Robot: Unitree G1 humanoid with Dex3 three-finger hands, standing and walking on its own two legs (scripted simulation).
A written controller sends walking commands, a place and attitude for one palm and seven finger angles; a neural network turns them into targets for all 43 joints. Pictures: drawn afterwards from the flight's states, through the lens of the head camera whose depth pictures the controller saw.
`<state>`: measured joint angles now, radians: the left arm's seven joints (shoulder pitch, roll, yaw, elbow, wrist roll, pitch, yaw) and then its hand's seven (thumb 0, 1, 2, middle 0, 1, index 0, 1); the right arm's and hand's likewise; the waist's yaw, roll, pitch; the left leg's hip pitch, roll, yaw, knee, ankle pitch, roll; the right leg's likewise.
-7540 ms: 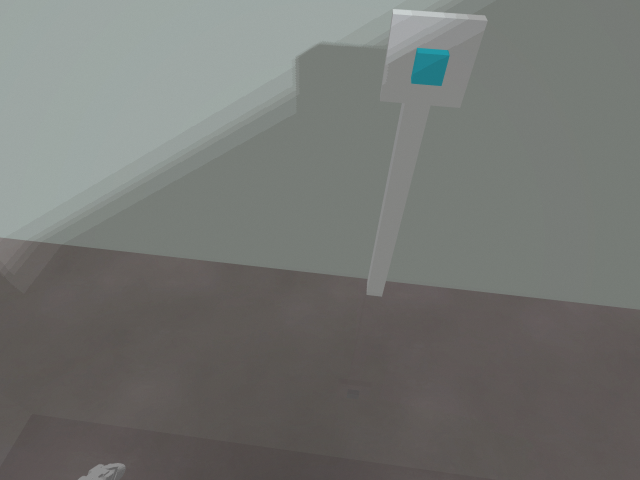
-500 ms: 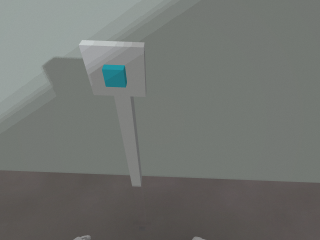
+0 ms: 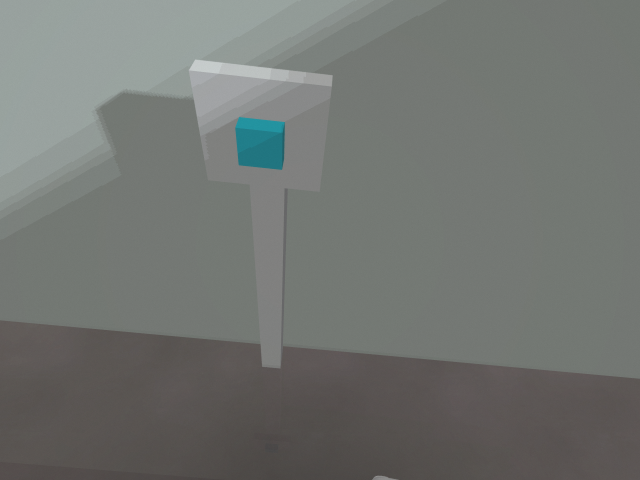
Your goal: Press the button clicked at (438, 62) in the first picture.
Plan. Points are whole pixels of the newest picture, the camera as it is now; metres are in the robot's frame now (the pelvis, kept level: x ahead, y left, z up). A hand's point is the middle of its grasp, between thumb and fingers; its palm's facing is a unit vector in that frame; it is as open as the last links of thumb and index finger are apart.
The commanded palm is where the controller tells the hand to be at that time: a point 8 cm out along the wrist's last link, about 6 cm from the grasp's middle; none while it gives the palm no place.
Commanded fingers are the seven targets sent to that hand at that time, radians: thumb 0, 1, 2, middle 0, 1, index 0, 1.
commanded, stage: come to a stop and stand still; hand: left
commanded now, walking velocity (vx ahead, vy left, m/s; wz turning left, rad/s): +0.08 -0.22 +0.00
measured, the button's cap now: (261, 142) +0.52 +0.13 +0.14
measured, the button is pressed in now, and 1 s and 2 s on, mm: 0 0 0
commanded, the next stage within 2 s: look again from close up in 1.14 s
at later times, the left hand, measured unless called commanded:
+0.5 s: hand out of the picture +0.01 +0.14 -0.16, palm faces -0.01 -0.97 -0.22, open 7.3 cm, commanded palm none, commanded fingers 0.00 0.90 0.90 -0.20 -0.30 -0.20 -0.30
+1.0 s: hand out of the picture -0.04 +0.07 -0.17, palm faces +0.05 -0.99 -0.14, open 7.4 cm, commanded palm none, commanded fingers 0.00 0.90 0.90 -0.20 -0.30 -0.20 -0.30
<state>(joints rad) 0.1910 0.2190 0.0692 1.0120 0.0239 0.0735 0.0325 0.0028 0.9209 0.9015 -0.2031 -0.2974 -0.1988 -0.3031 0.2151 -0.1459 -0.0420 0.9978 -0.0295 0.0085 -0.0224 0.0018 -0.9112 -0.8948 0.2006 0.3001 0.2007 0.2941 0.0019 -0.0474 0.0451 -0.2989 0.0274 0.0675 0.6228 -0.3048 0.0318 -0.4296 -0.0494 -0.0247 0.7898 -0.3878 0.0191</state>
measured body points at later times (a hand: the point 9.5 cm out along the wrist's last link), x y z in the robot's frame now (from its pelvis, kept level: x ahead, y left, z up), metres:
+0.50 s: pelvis -0.02 -0.04 +0.01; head -0.02 -0.05 +0.46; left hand +0.02 +0.19 -0.14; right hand -0.04 -0.26 -0.16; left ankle +0.02 +0.10 -0.73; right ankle -0.05 -0.16 -0.73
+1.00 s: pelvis +0.00 -0.07 +0.01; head +0.00 -0.08 +0.46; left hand -0.04 +0.12 -0.15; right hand -0.02 -0.28 -0.15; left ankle +0.02 +0.10 -0.73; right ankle -0.05 -0.16 -0.73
